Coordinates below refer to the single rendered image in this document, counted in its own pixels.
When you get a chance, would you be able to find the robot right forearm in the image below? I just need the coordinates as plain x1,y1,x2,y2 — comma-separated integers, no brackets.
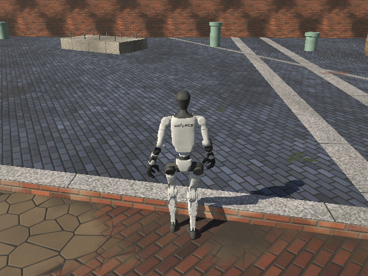
205,138,214,159

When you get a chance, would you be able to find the robot thigh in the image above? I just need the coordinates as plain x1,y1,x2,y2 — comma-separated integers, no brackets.
187,160,204,201
164,160,178,198

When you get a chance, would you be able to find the right robot thigh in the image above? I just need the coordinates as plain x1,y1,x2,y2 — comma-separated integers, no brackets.
187,160,204,201

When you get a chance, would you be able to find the robot left hand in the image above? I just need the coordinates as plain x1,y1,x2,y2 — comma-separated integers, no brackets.
147,163,159,178

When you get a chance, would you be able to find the left robot thigh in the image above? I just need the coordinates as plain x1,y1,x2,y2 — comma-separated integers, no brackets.
164,160,178,198

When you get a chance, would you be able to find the robot left forearm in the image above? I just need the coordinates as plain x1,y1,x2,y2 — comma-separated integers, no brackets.
148,140,161,165

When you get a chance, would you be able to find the robot right upper arm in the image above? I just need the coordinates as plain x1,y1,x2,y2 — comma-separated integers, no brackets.
195,116,211,147

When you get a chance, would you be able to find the robot right hand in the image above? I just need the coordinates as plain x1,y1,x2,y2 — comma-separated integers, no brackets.
202,158,215,169

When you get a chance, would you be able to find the robot left upper arm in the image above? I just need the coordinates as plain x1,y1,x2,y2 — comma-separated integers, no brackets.
156,116,172,148

